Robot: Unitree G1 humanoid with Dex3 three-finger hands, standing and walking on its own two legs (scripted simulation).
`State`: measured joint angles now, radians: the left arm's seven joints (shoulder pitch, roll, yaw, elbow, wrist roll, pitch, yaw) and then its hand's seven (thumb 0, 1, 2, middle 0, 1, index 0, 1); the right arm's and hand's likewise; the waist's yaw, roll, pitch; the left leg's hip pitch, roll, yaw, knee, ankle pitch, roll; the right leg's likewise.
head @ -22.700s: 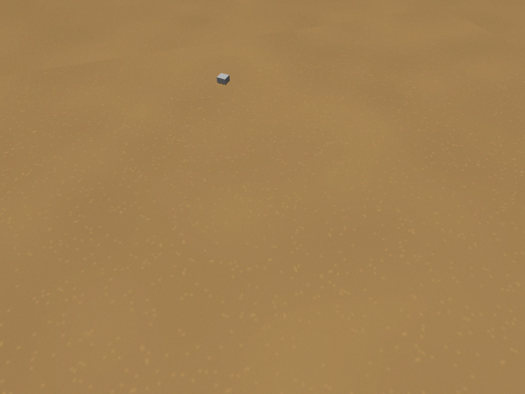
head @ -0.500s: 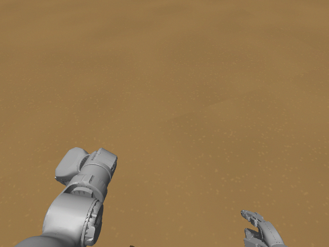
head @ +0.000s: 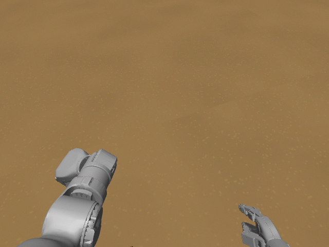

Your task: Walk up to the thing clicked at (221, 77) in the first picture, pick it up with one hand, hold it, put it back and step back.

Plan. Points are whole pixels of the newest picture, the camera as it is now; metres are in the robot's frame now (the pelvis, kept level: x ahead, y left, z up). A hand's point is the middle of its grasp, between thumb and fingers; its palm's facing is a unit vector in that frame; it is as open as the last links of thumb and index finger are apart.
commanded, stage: hold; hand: left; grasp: from above
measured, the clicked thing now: (85, 181) +0.30 +0.24 -0.05
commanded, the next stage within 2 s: crouch in 0.08 s
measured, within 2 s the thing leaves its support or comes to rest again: neither
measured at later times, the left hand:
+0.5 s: hand (92, 182) +0.30 +0.22 -0.06, palm faces -0.19 -0.41 -0.89, open 9.4 cm
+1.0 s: hand (107, 202) +0.33 +0.24 -0.29, palm faces -0.11 -0.40 -0.91, open 9.3 cm
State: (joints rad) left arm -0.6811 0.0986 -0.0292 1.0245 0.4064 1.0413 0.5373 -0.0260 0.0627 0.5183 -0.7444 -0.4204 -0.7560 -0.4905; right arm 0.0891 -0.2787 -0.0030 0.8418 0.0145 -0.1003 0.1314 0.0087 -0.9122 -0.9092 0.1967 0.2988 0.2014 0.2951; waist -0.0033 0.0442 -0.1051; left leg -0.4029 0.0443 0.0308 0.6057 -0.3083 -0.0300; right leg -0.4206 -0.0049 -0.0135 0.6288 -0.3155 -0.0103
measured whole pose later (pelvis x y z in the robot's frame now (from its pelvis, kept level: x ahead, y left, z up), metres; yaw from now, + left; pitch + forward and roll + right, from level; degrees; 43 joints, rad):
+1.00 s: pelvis -0.06 +0.01 -0.16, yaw -1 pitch +31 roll -2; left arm -0.97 0.29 0.25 1.48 0.48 0.60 0.82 -0.02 0.09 0.49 -0.71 -0.45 -0.75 -0.49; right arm 0.13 -0.28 -0.03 0.90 -0.13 -0.13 0.17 0.00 -0.90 -0.90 0.20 0.30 0.20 0.29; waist -0.15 0.00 -0.19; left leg -1.47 0.07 -0.02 1.49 -0.56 -0.03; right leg -1.46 0.01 -0.03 1.45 -0.53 -0.01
